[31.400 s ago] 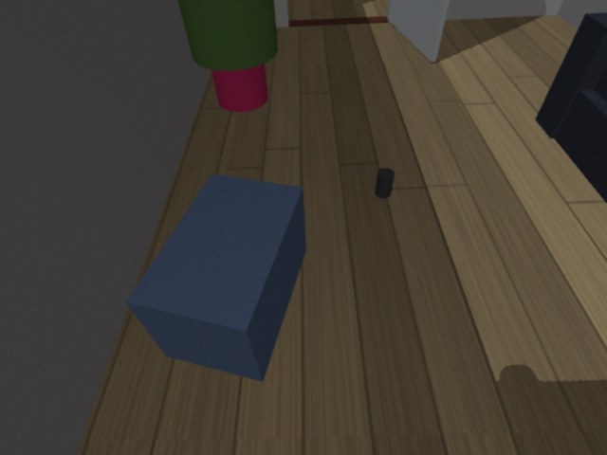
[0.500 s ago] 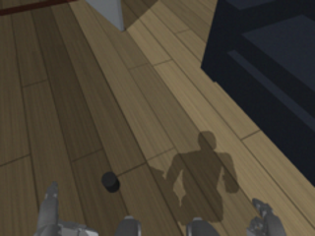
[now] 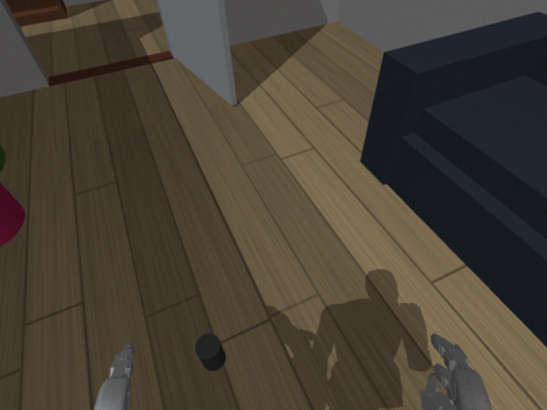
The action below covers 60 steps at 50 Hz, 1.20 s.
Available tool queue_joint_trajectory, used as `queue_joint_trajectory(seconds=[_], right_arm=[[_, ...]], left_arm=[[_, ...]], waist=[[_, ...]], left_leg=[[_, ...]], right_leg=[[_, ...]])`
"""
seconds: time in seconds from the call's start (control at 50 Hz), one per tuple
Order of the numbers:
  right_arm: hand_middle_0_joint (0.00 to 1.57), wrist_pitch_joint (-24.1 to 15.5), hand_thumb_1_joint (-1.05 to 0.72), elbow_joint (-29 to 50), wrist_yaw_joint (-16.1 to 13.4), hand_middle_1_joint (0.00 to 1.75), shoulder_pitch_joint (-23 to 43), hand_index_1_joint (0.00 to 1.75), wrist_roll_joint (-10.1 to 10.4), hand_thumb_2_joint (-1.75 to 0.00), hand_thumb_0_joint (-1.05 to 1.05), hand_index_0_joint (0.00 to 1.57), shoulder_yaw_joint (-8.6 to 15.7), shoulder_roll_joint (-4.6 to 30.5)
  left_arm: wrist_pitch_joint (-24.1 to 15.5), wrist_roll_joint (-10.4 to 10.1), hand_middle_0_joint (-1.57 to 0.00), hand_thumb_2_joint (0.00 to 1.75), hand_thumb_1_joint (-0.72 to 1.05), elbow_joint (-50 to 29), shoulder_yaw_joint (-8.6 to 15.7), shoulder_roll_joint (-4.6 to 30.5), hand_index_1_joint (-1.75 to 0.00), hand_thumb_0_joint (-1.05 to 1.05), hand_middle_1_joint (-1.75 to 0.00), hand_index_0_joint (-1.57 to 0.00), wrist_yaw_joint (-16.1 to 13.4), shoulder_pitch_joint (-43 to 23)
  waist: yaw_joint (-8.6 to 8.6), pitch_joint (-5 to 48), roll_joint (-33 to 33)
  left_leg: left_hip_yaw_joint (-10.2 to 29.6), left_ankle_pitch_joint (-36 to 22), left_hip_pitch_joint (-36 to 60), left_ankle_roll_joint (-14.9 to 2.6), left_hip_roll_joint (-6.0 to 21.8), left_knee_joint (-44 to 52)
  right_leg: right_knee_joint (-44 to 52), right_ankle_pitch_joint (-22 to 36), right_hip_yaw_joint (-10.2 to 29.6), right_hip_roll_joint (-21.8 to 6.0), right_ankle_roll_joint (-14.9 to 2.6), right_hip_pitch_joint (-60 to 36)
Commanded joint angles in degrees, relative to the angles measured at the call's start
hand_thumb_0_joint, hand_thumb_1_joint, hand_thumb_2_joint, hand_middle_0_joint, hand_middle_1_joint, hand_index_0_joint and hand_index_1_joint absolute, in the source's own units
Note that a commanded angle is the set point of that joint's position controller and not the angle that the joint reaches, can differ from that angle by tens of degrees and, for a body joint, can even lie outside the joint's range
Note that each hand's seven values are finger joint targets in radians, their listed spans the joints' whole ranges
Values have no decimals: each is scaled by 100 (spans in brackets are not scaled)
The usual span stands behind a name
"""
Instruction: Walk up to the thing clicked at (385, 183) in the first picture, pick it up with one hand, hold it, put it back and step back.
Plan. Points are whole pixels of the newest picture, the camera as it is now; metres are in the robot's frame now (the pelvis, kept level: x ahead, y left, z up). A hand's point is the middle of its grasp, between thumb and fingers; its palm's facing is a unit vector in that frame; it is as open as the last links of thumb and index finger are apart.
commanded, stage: home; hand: left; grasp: from the side
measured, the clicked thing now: (211, 352) +0.43 +0.25 -0.66
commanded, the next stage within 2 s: stand in 1.34 s
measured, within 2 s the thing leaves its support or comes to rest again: neither
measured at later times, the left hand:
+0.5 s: hand out of the picture +0.16 +0.17 -0.05, palm faces +0.10 -0.95 -0.30, open 17.6 cm
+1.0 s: hand out of the picture +0.16 +0.17 -0.05, palm faces +0.10 -0.95 -0.29, open 17.4 cm
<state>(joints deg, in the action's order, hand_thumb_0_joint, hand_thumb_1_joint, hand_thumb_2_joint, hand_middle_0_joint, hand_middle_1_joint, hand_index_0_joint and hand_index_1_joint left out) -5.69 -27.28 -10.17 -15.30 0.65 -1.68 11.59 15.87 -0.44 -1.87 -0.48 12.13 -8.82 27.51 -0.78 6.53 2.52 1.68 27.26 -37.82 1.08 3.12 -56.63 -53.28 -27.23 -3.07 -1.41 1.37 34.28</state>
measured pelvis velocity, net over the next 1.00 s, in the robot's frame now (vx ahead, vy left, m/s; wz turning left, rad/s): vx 0.00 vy -0.01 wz -0.01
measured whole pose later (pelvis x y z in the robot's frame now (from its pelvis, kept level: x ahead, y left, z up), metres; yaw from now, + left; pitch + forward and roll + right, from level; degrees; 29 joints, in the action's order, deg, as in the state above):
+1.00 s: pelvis +0.00 -0.01 +0.00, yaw +0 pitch +7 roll -2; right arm -7.5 -29.6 -10.2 -15.8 0.5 -1.1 11.9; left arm 14.9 -0.4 0.3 -0.3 11.5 -7.5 26.4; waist -0.9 5.9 2.3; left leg 1.4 26.1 -36.1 1.7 3.5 -54.7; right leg -52.5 -26.5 -2.8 -1.0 0.7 33.3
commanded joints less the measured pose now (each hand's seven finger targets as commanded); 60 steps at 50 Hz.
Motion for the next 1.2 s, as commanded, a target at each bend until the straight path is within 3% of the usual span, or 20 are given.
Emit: queue_joint_trajectory(seconds=[0.0, 0.04, 0.2, 0.24, 0.26, 0.32, 0.36, 0.38, 0.4, 0.5, 0.68, 0.72, 0.76, 0.78, 0.84, 0.88, 1.0, 1.04, 1.06, 1.18], right_arm=[[20, -355, -90, 786, -73, 30, 269, 30, -29, -90, 0, 20, 320, 689], [20, -354, -90, 782, -82, 30, 282, 30, -32, -90, 0, 20, 339, 706], [20, -382, -90, 751, -63, 30, 329, 30, -17, -90, 0, 20, 302, 661], [20, -375, -90, 785, -74, 30, 335, 30, -14, -90, 0, 20, 332, 710], [20, -378, -90, 745, -61, 30, 324, 30, -27, -90, 0, 20, 299, 667], [20, -391, -90, 733, -55, 30, 319, 30, -18, -90, 0, 20, 313, 674], [20, -392, -90, 788, -64, 30, 376, 30, -8, -90, 0, 20, 333, 707], [20, -395, -90, 768, -83, 30, 325, 30, -19, -90, 0, 20, 347, 721], [20, -405, -90, 729, -71, 30, 318, 30, -18, -90, 0, 20, 320, 677], [20, -445, -90, 736, -82, 30, 405, 30, -12, -90, 0, 20, 338, 715], [20, -475, -90, 700, -79, 30, 367, 30, -18, -90, 0, 20, 310, 678], [20, -468, -90, 743, -97, 30, 389, 30, -20, -90, 0, 20, 341, 713], [20, -473, -90, 684, -79, 30, 334, 30, -27, -90, 0, 20, 312, 659], [20, -475, -90, 724, -91, 30, 385, 30, -19, -90, 0, 20, 328, 703], [20, -481, -90, 689, -86, 30, 334, 30, -25, -90, 0, 20, 294, 651], [20, -488, -90, 662, -92, 30, 345, 30, -26, -90, 0, 20, 307, 658], [20, -501, -90, 718, -90, 30, 379, 30, -31, -90, 0, 20, 351, 732], [20, -499, -90, 705, -83, 30, 364, 30, -29, -90, 0, 20, 317, 674], [20, -492, -90, 694, -77, 30, 337, 30, -32, -90, 0, 20, 307, 661], [20, -480, -90, 696, -85, 30, 336, 30, -35, -90, 0, 20, 322, 667]], left_arm=[[-333, 46, -4, 3, -60, -1030, 248, 468, -5, 0, -5, -4, -43, -239], [-332, 56, -4, 3, -60, -1012, 296, 515, -5, 0, -5, -4, -43, -162], [-335, 34, -4, 3, -59, -729, 339, 464, -5, 0, -5, -4, 7, -67], [-361, 28, -4, 3, -59, -957, 433, 621, -5, 0, -5, -4, 3, -228], [-349, 27, -4, 3, -60, -759, 296, 463, -5, 0, -5, -4, 29, -117], [-360, 26, -5, 4, -59, -705, 307, 450, -5, 0, -5, -5, 32, -107], [-402, 22, -5, 5, -56, -1108, 441, 670, -5, 0, -5, -5, 17, -362], [-387, 38, -5, 4, -58, -858, 419, 611, -5, 0, -5, -5, 15, -234], [-371, 33, -5, 4, -58, -694, 280, 463, -5, 0, -5, -5, 40, -166], [-393, 28, -5, 5, -56, -890, 388, 589, -5, 0, -5, -5, 42, -341], [-383, 30, -5, 5, -56, -782, 284, 458, -5, 0, -5, -5, 70, -228], [-400, 26, -5, 6, -54, -1011, 453, 650, -6, 0, -6, -5, 39, -314], [-381, 31, -5, 6, -55, -714, 273, 405, -6, 0, -6, -5, 66, -142], [-411, 23, -5, 7, -53, -1051, 407, 618, -6, 0, -6, -5, 50, -398], [-360, 25, -5, 6, -55, -605, 234, 350, -6, 0, -6, -5, 80, -77], [-403, 31, -5, 6, -54, -931, 374, 549, -6, 0, -6, -5, 46, -372], [-400, 34, -5, 7, -53, -886, 306, 518, -6, 0, -6, -5, 59, -340], [-412, 27, -5, 7, -53, -918, 367, 534, -6, 0, -6, -5, 49, -224], [-388, 34, -5, 6, -54, -780, 250, 420, -6, 0, -6, -5, 75, -161], [-403, 36, -5, 7, -53, -1048, 357, 559, -6, 0, -6, -5, 55, -274]], waist=[[-105, 533, 40], [-89, 630, -5], [-55, 423, -196], [-34, 555, -69], [-93, 416, -211], [-80, 460, -163], [-27, 538, -93], [-86, 579, -205], [-110, 467, -267], [-72, 368, -136], [-111, 441, -258], [-35, 543, -158], [-68, 436, -116], [-41, 484, 15], [-95, 423, -279], [-39, 444, 16], [-91, 334, -121], [-10, 428, -78], [-69, 438, -162], [-31, 560, 5]], left_leg=[[-64, -1282, 735, -65, -202, 1044], [-69, -1497, 803, -65, -192, 1018], [-193, -1245, 647, -111, -246, 986], [-222, -1310, 678, -115, -265, 949], [-180, -1226, 641, -117, -243, 982], [-178, -1194, 659, -115, -235, 1011], [-220, -1213, 686, -125, -254, 988], [-224, -1254, 699, -138, -252, 949], [-223, -1206, 643, -141, -255, 956], [-230, -858, 632, -130, -255, 1057], [-195, -1038, 689, -134, -228, 1051], [-225, -1078, 695, -136, -251, 1021], [-211, -1102, 695, -114, -228, 1069], [-205, -1082, 700, -107, -244, 1073], [-221, -1110, 662, -145, -252, 1017], [-183, -1050, 697, -101, -237, 1101], [-188, -978, 673, -115, -228, 1092], [-203, -1070, 661, -110, -243, 1067], [-197, -1104, 708, -118, -235, 1059], [-185, -1365, 735, -98, -225, 1016]], right_leg=[[819, 1175, -156, 280, -169, -287], [820, 1343, -153, 282, -170, -338], [994, 1236, -79, 235, -105, -338], [1018, 1336, -43, 214, -106, -381], [1003, 1234, -76, 237, -104, -334], [996, 1186, -74, 243, -118, -344], [1057, 1214, -36, 207, -112, -376], [1044, 1285, -22, 213, -91, -397], [1050, 1256, -36, 220, -85, -351], [1124, 859, -26, 210, -115, -251], [1049, 1020, -57, 242, -117, -300], [1075, 1071, -25, 212, -115, -358], [1003, 1078, -65, 250, -132, -300], [1029, 1051, -62, 232, -142, -299], [1063, 1127, -42, 225, -105, -326], [997, 1015, -79, 240, -142, -288], [1048, 937, -77, 245, -138, -235], [1034, 1037, -66, 230, -143, -304], [1016, 1062, -69, 242, -134, -270], [936, 1311, -84, 239, -148, -354]])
